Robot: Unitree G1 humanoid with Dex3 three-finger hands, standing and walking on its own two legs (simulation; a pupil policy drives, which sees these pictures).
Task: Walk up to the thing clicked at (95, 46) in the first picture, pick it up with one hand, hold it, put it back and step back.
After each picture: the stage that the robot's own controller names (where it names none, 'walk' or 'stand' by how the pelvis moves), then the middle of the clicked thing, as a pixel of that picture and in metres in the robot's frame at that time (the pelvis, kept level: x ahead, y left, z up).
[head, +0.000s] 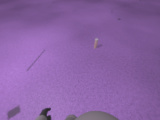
stand; (95, 43) +1.68 -0.10 -0.66
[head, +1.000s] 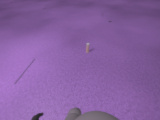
walk; (87, 48) +1.55 +0.18 -0.64
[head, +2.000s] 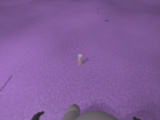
walk; (80, 60) +1.01 +0.25 -0.64
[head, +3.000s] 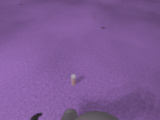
walk; (73, 80) +0.61 +0.21 -0.63
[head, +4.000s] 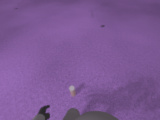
stand; (72, 91) +0.42 +0.22 -0.63
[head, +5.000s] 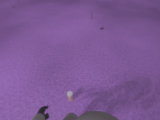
stand; (70, 96) +0.35 +0.22 -0.64
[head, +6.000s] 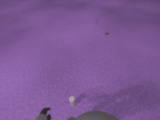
stand; (72, 101) +0.33 +0.20 -0.66
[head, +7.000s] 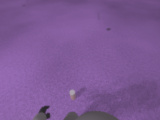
stand; (72, 95) +0.37 +0.20 -0.65
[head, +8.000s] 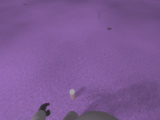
stand; (72, 94) +0.38 +0.20 -0.65
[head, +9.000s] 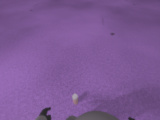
stand; (75, 99) +0.36 +0.16 -0.65
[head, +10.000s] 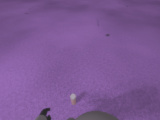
stand; (73, 99) +0.38 +0.18 -0.66
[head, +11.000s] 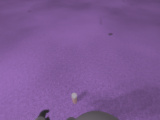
stand; (74, 98) +0.38 +0.17 -0.66
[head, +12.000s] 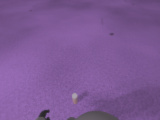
stand; (75, 98) +0.37 +0.17 -0.66
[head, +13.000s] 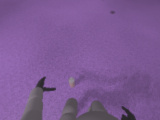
go down; (71, 82) +0.42 +0.16 -0.56
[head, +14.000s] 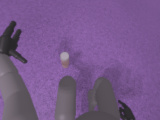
go down; (65, 61) +0.48 +0.19 -0.27
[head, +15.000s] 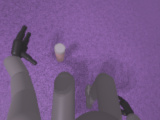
close in; (60, 54) +0.47 +0.20 -0.22
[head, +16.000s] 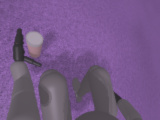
close; (34, 47) +0.47 +0.24 -0.17
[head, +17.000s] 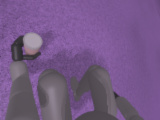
lift; (32, 47) +0.45 +0.25 -0.17
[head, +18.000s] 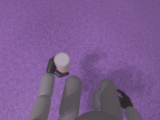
lift; (63, 67) +0.34 +0.20 -0.03
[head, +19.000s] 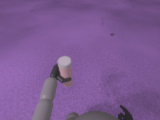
hold; (66, 73) +0.31 +0.17 +0.08
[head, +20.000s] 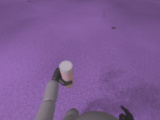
hold; (67, 76) +0.31 +0.16 +0.03
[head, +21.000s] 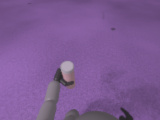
crouch; (69, 77) +0.31 +0.15 +0.03
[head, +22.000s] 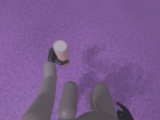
crouch; (63, 56) +0.44 +0.17 -0.03
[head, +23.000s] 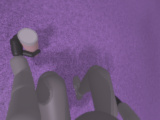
lower; (31, 45) +0.46 +0.24 -0.18
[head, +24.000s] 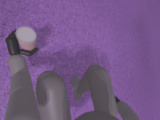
lower; (28, 44) +0.46 +0.26 -0.18
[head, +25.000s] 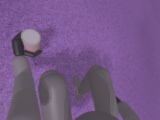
lower; (32, 46) +0.45 +0.25 -0.18
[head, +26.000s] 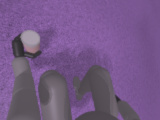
lower; (32, 47) +0.45 +0.25 -0.18
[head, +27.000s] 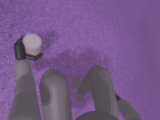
rest; (33, 49) +0.44 +0.25 -0.17
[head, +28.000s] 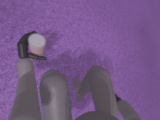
open; (37, 49) +0.44 +0.24 -0.17
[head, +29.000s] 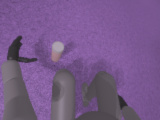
stand; (56, 53) +0.45 +0.22 -0.20
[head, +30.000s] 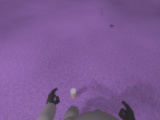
stand; (73, 93) +0.38 +0.15 -0.57
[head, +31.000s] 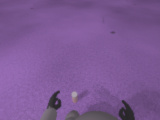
stand; (74, 97) +0.38 +0.15 -0.60
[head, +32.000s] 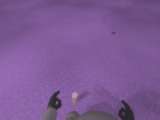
stand; (75, 98) +0.37 +0.14 -0.60
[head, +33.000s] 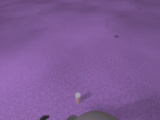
walk; (78, 98) +0.41 +0.14 -0.66
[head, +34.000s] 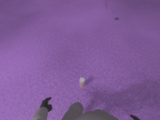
walk; (82, 83) +0.49 +0.10 -0.64
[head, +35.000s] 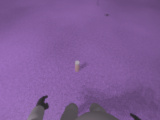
walk; (77, 66) +0.75 +0.17 -0.64
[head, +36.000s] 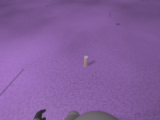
stand; (85, 61) +1.05 +0.14 -0.64
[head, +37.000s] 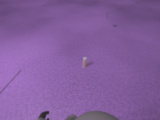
stand; (84, 62) +1.04 +0.12 -0.66
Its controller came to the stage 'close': yes
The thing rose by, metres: 0.69
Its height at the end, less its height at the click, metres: +0.00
